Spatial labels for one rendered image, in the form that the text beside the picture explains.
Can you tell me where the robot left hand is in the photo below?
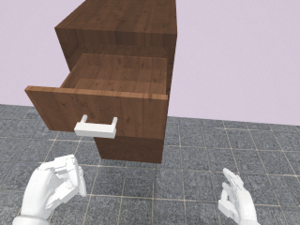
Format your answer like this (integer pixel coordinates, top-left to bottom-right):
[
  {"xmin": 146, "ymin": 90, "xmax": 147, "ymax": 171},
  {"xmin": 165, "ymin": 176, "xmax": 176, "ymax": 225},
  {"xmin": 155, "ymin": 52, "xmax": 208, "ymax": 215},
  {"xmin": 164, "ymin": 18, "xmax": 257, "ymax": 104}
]
[{"xmin": 21, "ymin": 154, "xmax": 86, "ymax": 219}]

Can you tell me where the left robot forearm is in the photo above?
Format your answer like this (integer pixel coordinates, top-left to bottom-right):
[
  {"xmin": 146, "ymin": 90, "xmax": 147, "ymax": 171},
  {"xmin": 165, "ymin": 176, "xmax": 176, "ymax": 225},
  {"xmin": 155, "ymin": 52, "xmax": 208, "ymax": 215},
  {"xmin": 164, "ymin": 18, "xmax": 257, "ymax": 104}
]
[{"xmin": 12, "ymin": 215, "xmax": 50, "ymax": 225}]

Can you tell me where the drawer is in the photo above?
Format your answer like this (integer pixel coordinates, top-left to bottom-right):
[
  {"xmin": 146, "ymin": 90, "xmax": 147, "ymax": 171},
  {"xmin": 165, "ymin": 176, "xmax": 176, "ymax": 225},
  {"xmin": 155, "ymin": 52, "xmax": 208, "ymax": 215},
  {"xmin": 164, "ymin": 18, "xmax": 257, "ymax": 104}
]
[{"xmin": 24, "ymin": 53, "xmax": 168, "ymax": 140}]

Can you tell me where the handle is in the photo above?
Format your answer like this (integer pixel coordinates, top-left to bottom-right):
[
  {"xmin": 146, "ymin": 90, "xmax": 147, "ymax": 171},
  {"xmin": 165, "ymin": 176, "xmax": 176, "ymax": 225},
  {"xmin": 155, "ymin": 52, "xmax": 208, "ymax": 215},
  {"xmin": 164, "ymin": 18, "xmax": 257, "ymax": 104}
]
[{"xmin": 74, "ymin": 114, "xmax": 118, "ymax": 139}]

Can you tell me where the cabinet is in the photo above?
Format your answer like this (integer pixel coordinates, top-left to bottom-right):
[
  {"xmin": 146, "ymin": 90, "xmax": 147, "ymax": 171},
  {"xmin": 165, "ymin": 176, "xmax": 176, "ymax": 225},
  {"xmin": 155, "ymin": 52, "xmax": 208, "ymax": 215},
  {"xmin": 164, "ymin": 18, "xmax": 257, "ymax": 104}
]
[{"xmin": 54, "ymin": 0, "xmax": 178, "ymax": 164}]

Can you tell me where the robot right hand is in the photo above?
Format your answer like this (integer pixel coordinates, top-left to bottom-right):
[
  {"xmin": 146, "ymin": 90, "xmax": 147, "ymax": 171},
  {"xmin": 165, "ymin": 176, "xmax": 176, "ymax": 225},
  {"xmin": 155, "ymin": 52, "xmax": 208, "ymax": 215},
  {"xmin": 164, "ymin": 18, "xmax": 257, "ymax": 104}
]
[{"xmin": 217, "ymin": 168, "xmax": 258, "ymax": 225}]

